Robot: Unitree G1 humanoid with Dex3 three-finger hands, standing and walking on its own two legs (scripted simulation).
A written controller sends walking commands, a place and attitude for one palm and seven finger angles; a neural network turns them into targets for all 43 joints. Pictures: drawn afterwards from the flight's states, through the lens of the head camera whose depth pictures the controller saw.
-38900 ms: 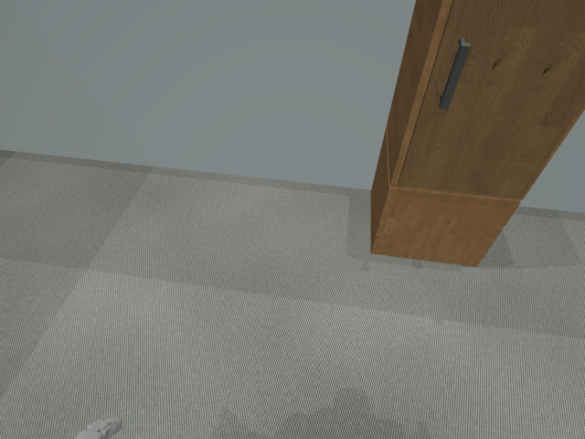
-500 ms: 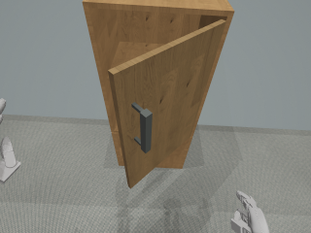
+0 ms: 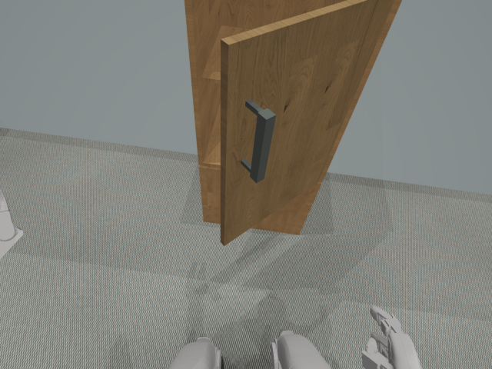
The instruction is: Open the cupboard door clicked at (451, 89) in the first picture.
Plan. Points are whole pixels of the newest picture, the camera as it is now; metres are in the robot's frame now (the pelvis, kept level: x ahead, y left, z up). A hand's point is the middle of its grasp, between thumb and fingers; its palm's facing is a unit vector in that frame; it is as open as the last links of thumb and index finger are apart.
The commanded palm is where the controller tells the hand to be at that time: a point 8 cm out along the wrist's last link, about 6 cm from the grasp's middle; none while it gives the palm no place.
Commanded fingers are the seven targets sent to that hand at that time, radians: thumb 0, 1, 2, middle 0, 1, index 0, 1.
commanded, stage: stop stepping back and stand still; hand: left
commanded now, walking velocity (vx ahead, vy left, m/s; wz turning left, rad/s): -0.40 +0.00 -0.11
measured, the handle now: (254, 143) +0.47 +0.02 +0.09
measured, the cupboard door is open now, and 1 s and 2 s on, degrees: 46 46 46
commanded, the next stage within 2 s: let the arm hang, fingers relaxed in 1.72 s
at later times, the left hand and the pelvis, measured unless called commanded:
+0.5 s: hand out of the picture +0.14 +0.23 +0.20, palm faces +0.36 -0.84 -0.42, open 7.4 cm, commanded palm +0.09 +0.26 +0.20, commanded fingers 0.00 0.90 0.90 -0.20 -0.30 -0.20 -0.30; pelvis -0.10 -0.01 +0.01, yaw -10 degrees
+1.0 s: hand out of the picture +0.06 +0.23 +0.19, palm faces +0.35 -0.82 -0.45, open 7.4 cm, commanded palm +0.00 +0.27 +0.20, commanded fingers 0.00 0.90 0.90 -0.20 -0.30 -0.20 -0.30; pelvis -0.18 -0.01 +0.03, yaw -9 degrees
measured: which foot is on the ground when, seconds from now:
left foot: down 0.00-0.28, up 0.30-0.42, down 0.44-0.68, up 0.70-1.00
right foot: up 0.00-0.26, down 0.28-0.46, up 0.48-0.66, down 0.68-1.00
